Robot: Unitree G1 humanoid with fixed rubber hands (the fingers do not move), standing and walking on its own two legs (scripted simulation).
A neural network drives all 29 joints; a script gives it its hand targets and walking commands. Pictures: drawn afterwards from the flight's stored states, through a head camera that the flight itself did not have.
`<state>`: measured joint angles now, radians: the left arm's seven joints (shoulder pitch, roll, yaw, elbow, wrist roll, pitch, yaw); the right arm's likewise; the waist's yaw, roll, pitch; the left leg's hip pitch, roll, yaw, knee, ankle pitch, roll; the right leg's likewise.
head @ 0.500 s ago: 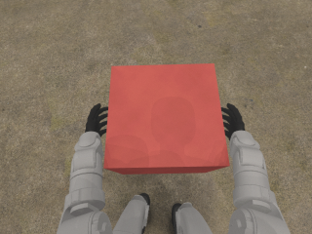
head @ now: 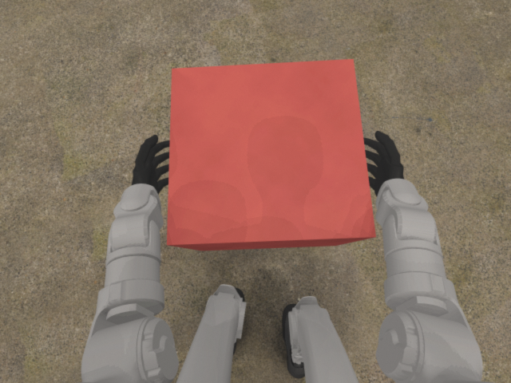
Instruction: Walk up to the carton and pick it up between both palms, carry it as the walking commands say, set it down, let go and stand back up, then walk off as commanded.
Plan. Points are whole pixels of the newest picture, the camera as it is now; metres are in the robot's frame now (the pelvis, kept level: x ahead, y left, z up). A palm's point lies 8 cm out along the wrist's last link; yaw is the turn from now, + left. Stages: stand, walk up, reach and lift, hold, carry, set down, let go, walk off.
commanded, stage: set down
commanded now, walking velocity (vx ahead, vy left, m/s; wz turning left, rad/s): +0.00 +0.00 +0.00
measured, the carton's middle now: (265, 170) +0.46 +0.03 -0.16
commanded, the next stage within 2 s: none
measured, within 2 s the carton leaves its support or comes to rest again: neither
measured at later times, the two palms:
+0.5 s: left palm (164, 182) +0.43 +0.22 -0.16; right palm (365, 179) +0.46 -0.16 -0.16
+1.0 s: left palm (176, 182) +0.45 +0.22 -0.25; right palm (350, 179) +0.48 -0.15 -0.25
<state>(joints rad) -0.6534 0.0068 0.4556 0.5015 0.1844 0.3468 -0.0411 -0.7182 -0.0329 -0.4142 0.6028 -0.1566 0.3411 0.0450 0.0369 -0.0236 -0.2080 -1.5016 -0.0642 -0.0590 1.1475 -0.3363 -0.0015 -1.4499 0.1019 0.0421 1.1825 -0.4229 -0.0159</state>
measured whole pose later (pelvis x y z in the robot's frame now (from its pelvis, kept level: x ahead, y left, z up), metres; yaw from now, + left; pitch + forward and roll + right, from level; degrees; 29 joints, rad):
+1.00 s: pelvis -0.04 +0.00 -0.15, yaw -1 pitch +48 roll -2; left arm -1.06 0.16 0.43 0.68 0.11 0.36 0.03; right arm -1.15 -0.21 -0.34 0.81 -0.06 0.33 -0.02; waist 0.04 -0.02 -0.11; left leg -2.11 -0.09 -0.05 1.69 -0.43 -0.01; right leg -2.05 0.13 0.02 1.74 -0.53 0.01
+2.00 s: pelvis -0.04 +0.01 -0.25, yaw -2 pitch +42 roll -1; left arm -1.36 0.33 0.33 0.85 -0.06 0.27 0.06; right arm -1.43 -0.36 -0.15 0.93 0.13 0.26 -0.10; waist 0.07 -0.01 0.25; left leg -2.29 -0.05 0.01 2.08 -0.52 0.01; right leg -2.24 0.15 0.00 2.13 -0.63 0.02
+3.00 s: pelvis -0.05 +0.00 -0.28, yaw -2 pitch +35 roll +1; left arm -1.44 0.37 0.29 1.00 -0.08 0.22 0.03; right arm -1.52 -0.39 -0.12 1.08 0.13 0.22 -0.08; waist 0.07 -0.03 0.40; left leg -2.25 -0.01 0.03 2.18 -0.54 0.02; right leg -2.21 0.12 -0.03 2.23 -0.64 -0.01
